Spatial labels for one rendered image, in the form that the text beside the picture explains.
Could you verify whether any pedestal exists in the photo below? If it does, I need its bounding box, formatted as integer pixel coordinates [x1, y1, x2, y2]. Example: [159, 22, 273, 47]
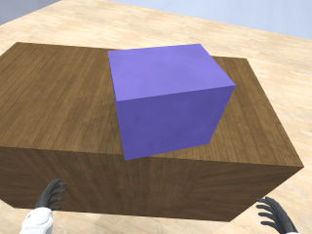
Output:
[0, 42, 304, 222]

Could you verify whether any right robot hand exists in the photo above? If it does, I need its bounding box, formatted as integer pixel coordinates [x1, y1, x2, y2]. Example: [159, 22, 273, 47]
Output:
[255, 196, 298, 234]

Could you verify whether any left robot hand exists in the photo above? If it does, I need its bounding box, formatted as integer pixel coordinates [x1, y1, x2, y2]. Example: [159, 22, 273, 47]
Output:
[33, 178, 66, 211]

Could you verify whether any robot left forearm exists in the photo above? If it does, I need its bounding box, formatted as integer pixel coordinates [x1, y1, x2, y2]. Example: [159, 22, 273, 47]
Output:
[19, 207, 54, 234]

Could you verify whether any carton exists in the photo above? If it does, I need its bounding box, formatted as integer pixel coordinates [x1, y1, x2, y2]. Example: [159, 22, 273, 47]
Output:
[107, 43, 236, 161]

